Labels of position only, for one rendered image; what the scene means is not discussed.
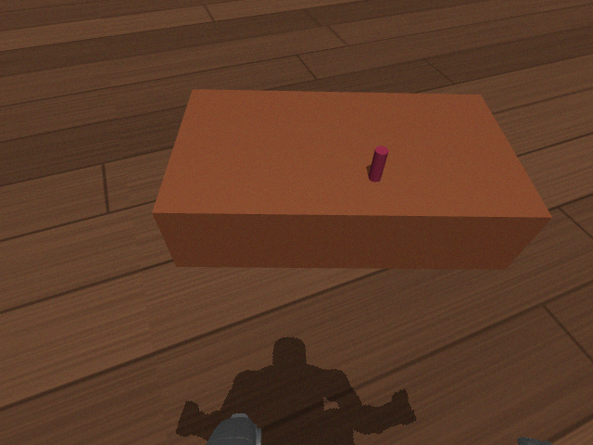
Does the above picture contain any can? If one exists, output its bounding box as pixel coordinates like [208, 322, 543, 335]
[369, 146, 388, 182]

